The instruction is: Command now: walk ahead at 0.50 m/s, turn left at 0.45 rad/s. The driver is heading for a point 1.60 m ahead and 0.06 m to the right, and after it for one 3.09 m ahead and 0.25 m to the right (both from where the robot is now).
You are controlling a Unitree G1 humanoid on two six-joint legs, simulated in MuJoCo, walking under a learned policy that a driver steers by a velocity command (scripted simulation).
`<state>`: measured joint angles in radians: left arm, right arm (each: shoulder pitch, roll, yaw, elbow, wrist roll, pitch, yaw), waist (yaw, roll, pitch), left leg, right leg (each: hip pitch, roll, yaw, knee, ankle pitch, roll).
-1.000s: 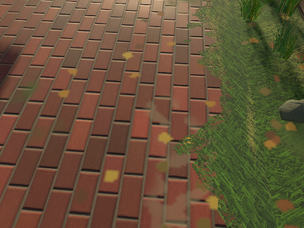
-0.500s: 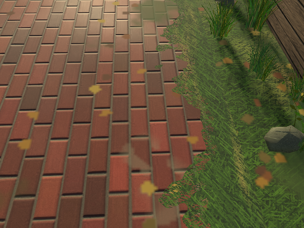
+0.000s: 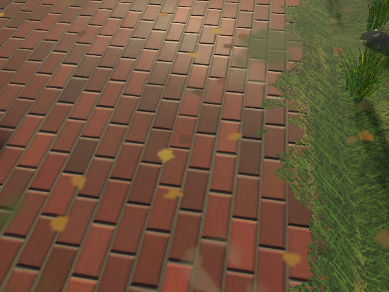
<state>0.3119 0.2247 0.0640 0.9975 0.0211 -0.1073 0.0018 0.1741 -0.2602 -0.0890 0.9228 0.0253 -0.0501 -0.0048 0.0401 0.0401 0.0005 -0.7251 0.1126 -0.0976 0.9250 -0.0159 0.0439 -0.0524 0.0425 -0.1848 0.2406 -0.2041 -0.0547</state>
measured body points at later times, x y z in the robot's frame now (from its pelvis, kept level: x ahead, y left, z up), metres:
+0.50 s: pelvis +0.28 +0.07 +0.00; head +0.30 +0.08 +0.45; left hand +0.37 +0.36 -0.12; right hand +0.37 -0.18 -0.13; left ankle +0.26 +0.14 -0.75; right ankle +0.39 -0.10 -0.67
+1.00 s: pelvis +0.58 +0.04 +0.00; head +0.60 +0.03 +0.45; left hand +0.59 +0.31 -0.13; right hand +0.73 -0.21 -0.13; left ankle +0.57 +0.20 -0.66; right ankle +0.62 -0.04 -0.75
